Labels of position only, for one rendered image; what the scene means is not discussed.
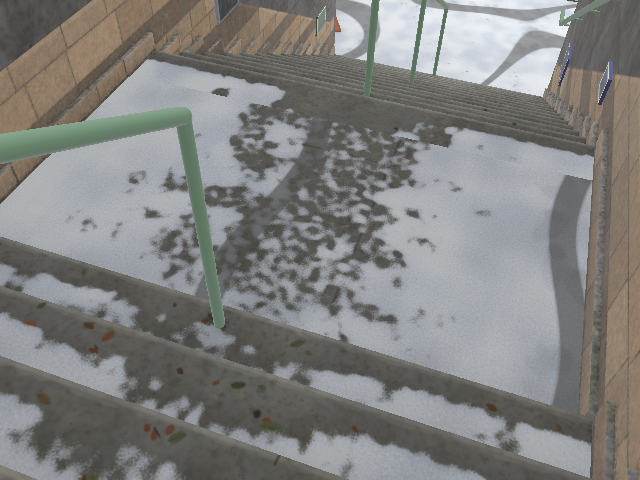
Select stairs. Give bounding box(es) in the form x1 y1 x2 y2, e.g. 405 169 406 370
0 237 595 480
179 51 586 144

